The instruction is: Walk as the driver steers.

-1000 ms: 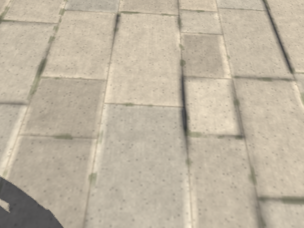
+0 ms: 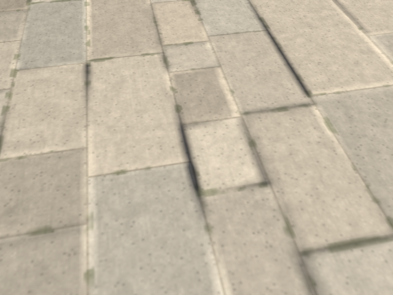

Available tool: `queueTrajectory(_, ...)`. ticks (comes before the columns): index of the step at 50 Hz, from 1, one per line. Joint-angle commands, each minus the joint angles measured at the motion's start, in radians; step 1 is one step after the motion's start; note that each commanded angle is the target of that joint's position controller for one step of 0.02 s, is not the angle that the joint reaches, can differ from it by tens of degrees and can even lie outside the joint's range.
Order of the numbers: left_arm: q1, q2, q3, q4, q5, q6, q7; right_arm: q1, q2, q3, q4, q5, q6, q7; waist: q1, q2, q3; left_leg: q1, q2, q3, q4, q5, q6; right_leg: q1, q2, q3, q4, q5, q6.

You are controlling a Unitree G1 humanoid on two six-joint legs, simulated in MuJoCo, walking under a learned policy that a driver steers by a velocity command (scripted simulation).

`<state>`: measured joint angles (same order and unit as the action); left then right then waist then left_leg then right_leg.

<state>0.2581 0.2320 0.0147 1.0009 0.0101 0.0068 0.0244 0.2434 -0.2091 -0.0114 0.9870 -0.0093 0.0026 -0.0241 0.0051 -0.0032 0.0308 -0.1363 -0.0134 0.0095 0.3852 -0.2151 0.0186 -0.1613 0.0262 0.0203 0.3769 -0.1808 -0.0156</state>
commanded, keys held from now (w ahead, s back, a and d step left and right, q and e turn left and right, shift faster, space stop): no key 0.90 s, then w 0.10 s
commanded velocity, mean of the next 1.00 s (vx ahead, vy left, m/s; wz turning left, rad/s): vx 0.01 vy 0.00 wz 0.00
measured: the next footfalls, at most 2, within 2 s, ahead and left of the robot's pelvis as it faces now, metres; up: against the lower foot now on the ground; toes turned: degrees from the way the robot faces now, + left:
left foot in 1.62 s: +0.43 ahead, +0.05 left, +0.00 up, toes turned +5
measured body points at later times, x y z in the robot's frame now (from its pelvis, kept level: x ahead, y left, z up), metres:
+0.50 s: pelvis +0.00 +0.00 +0.00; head +0.00 +0.01 +0.45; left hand -0.01 +0.23 -0.16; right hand +0.00 -0.22 -0.16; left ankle +0.00 +0.11 -0.75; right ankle +0.02 -0.11 -0.75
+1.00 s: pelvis +0.01 +0.01 +0.00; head +0.01 +0.01 +0.45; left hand -0.02 +0.22 -0.17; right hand -0.01 -0.21 -0.16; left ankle +0.00 +0.11 -0.74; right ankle +0.01 -0.11 -0.74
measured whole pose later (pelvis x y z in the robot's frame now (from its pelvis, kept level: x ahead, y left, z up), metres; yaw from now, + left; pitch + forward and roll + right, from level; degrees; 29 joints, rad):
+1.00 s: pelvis +0.01 +0.01 +0.00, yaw +0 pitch -1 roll +0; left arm 0.32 0.14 0.00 1.16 0.02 0.00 0.04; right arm 0.34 -0.14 0.00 1.14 -0.01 0.00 -0.04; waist 0.00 0.00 0.00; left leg -0.16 -0.03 0.00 0.44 -0.29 0.04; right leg -0.20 0.02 0.02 0.47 -0.29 -0.02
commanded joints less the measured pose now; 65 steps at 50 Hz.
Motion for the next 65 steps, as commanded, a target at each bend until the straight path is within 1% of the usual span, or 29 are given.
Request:
queueTrajectory(1, 0.013, 0.081, 0.011, -0.003, 0.000, -0.010, 0.004, 0.031, -0.102, -0.018, -0.001, 0.000, -0.008, -0.004, -0.008, 0.006, 0.025, -0.044, 0.108, -0.116, -0.100, 0.003, 0.031, -0.017, -0.090, 0.099, -0.070, 0.031, -0.021)
queueTrajectory(9, 0.047, 0.061, 0.000, 0.068, 0.000, -0.010, 0.009, 0.050, -0.078, -0.007, 0.061, 0.001, -0.008, -0.006, -0.004, 0.010, 0.034, -0.060, 0.101, -0.115, -0.103, -0.007, 0.032, -0.019, -0.094, 0.095, -0.069, 0.024, -0.020)
queueTrajectory(18, 0.071, 0.032, -0.009, 0.116, -0.001, -0.012, 0.013, 0.082, -0.051, 0.003, 0.107, 0.001, -0.010, -0.010, -0.003, 0.010, 0.040, -0.069, 0.095, -0.112, -0.094, 0.008, 0.031, -0.022, -0.097, 0.089, -0.061, 0.031, -0.020)
queueTrajectory(29, 0.088, 0.004, -0.013, 0.147, -0.002, -0.013, 0.017, 0.117, -0.024, 0.009, 0.138, 0.000, -0.012, -0.015, -0.005, 0.005, 0.043, -0.069, 0.092, -0.108, -0.081, 0.032, 0.031, -0.026, -0.098, 0.085, -0.054, 0.043, -0.020)
queueTrajectory(45, 0.111, -0.019, -0.014, 0.166, -0.002, -0.013, 0.021, 0.145, -0.001, 0.010, 0.156, -0.001, -0.014, -0.019, -0.006, 0.005, 0.049, -0.063, 0.091, -0.106, -0.070, 0.057, 0.032, -0.026, -0.099, 0.081, -0.045, 0.060, -0.020)
queueTrajectory(46, 0.120, -0.025, -0.015, 0.168, 0.000, -0.013, 0.021, 0.154, 0.002, 0.011, 0.159, -0.002, -0.014, -0.019, -0.007, 0.008, 0.028, -0.056, 0.083, -0.105, -0.080, -0.021, 0.033, -0.019, -0.090, 0.077, -0.049, -0.008, -0.021)
queueTrajectory(47, 0.120, -0.018, -0.011, 0.166, 0.001, -0.011, 0.020, 0.156, -0.011, 0.005, 0.157, -0.003, -0.011, -0.019, -0.008, 0.016, 0.037, -0.067, 0.072, -0.108, -0.084, -0.129, 0.040, -0.032, -0.071, 0.066, -0.036, -0.102, -0.026)
queueTrajectory(48, 0.119, -0.008, -0.005, 0.158, 0.003, -0.007, 0.019, 0.159, -0.032, -0.005, 0.153, -0.003, -0.005, -0.018, -0.009, 0.031, 0.049, -0.086, 0.063, -0.115, -0.079, -0.282, 0.057, -0.059, -0.044, 0.047, 0.002, -0.233, -0.038)
queueTrajectory(49, 0.115, -0.005, -0.001, 0.147, 0.008, -0.004, 0.015, 0.162, -0.047, -0.013, 0.145, -0.005, 0.001, -0.015, -0.013, 0.049, 0.078, -0.114, 0.068, -0.142, -0.086, -0.436, 0.080, -0.112, -0.024, 0.037, 0.036, -0.363, -0.051)
queueTrajectory(50, 0.099, -0.009, 0.000, 0.131, 0.014, -0.003, 0.010, 0.180, -0.052, -0.019, 0.140, -0.006, 0.005, -0.013, -0.025, 0.061, 0.123, -0.129, 0.091, -0.188, -0.107, -0.543, 0.104, -0.185, -0.012, 0.032, 0.073, -0.429, -0.059)
queueTrajectory(51, 0.076, -0.030, -0.003, 0.111, 0.019, -0.006, 0.005, 0.212, -0.058, -0.024, 0.143, -0.006, 0.006, -0.012, -0.042, 0.090, 0.150, -0.108, 0.137, -0.261, -0.142, -0.606, 0.133, -0.252, 0.001, 0.013, 0.135, -0.418, -0.058)
queueTrajectory(52, 0.055, -0.059, -0.008, 0.093, 0.025, -0.015, -0.001, 0.249, -0.073, -0.033, 0.152, -0.007, 0.004, -0.013, -0.054, 0.142, 0.153, -0.070, 0.206, -0.357, -0.198, -0.644, 0.168, -0.297, 0.016, -0.036, 0.230, -0.332, -0.052)
queueTrajectory(53, 0.036, -0.064, -0.009, 0.075, 0.033, -0.027, -0.007, 0.259, -0.085, -0.042, 0.155, -0.009, 0.000, -0.013, -0.058, 0.163, 0.157, -0.069, 0.274, -0.431, -0.239, -0.630, 0.203, -0.308, -0.004, -0.067, 0.305, -0.246, -0.047)
queueTrajectory(54, 0.023, -0.048, -0.004, 0.059, 0.032, -0.038, -0.012, 0.246, -0.089, -0.047, 0.148, -0.011, -0.005, -0.010, -0.051, 0.146, 0.153, -0.087, 0.297, -0.450, -0.258, -0.586, 0.218, -0.303, -0.027, -0.062, 0.339, -0.227, -0.049)
queueTrajectory(55, 0.029, -0.040, 0.000, 0.050, 0.027, -0.049, -0.018, 0.221, -0.094, -0.051, 0.138, -0.014, -0.011, -0.007, -0.034, 0.130, 0.143, -0.098, 0.294, -0.431, -0.252, -0.538, 0.216, -0.283, -0.036, -0.059, 0.333, -0.242, -0.052)
queueTrajectory(56, 0.052, -0.043, 0.002, 0.048, 0.022, -0.059, -0.024, 0.189, -0.098, -0.054, 0.127, -0.012, -0.017, -0.004, -0.011, 0.123, 0.137, -0.124, 0.275, -0.386, -0.233, -0.504, 0.204, -0.229, -0.035, -0.065, 0.279, -0.251, -0.058)
queueTrajectory(57, 0.111, -0.058, 0.002, 0.062, 0.016, -0.066, -0.027, 0.142, -0.096, -0.056, 0.113, -0.004, -0.020, -0.003, 0.027, 0.118, 0.135, -0.201, 0.237, -0.322, -0.197, -0.481, 0.184, -0.106, -0.020, -0.084, 0.184, -0.216, -0.068)
queueTrajectory(58, 0.205, -0.067, 0.006, 0.095, 0.007, -0.072, -0.025, 0.098, -0.086, -0.057, 0.098, 0.002, -0.024, 0.000, 0.071, 0.100, 0.134, -0.308, 0.183, -0.255, -0.130, -0.462, 0.160, 0.065, 0.013, -0.100, 0.087, -0.173, -0.073)
queueTrajectory(59, 0.297, -0.042, 0.016, 0.125, 0.008, -0.078, -0.017, 0.061, -0.060, -0.051, 0.077, -0.001, -0.033, 0.002, 0.107, 0.028, 0.132, -0.416, 0.122, -0.179, 0.001, -0.404, 0.130, 0.211, -0.018, -0.027, 0.006, -0.190, -0.077)
queueTrajectory(60, 0.419, 0.049, 0.039, 0.143, 0.017, -0.085, -0.005, 0.032, 0.022, -0.030, 0.043, 0.003, -0.047, 0.011, 0.146, -0.208, 0.083, -0.546, -0.006, -0.007, 0.327, -0.316, 0.081, 0.328, -0.250, 0.337, -0.189, -0.439, -0.122)
queueTrajectory(61, 0.494, 0.119, 0.060, 0.167, 0.010, -0.074, -0.008, 0.013, -0.004, -0.035, 0.009, -0.021, -0.053, 0.020, 0.145, -0.276, 0.104, -0.665, -0.035, 0.046, 0.538, -0.345, 0.080, 0.308, -0.401, 0.610, -0.283, -0.591, -0.196)
queueTrajectory(62, 0.393, 0.072, 0.050, 0.139, 0.015, -0.070, -0.007, -0.004, -0.044, -0.043, 0.007, -0.042, -0.057, 0.031, 0.086, -0.130, 0.164, -0.672, 0.031, -0.007, 0.662, -0.261, 0.089, 0.211, -0.394, 0.585, -0.276, -0.588, -0.209)
queueTrajectory(63, 0.308, 0.052, 0.043, 0.104, 0.013, -0.077, -0.011, -0.003, -0.023, -0.039, 0.010, -0.036, -0.064, 0.041, 0.047, -0.068, 0.174, -0.656, 0.058, -0.023, 0.687, -0.172, 0.088, 0.153, -0.355, 0.493, -0.280, -0.494, -0.195)
queueTrajectory(64, 0.256, 0.040, 0.039, 0.084, 0.011, -0.087, -0.013, 0.010, -0.010, -0.038, 0.018, -0.027, -0.072, 0.049, 0.020, -0.049, 0.159, -0.624, 0.078, -0.025, 0.680, -0.097, 0.077, 0.142, -0.311, 0.401, -0.291, -0.362, -0.177)
queueTrajectory(65, 0.243, 0.021, 0.032, 0.078, 0.007, -0.097, -0.010, 0.010, -0.018, -0.042, 0.021, -0.028, -0.073, 0.056, 0.007, -0.042, 0.140, -0.606, 0.087, -0.014, 0.665, -0.048, 0.065, 0.150, -0.281, 0.326, -0.294, -0.239, -0.164)
Velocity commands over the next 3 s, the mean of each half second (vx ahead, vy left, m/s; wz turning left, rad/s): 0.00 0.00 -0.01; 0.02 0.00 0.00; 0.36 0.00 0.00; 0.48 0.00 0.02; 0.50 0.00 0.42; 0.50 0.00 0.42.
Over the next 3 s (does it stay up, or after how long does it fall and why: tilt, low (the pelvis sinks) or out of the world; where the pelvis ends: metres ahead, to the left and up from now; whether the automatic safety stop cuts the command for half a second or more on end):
stays up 0.99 0.13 0.00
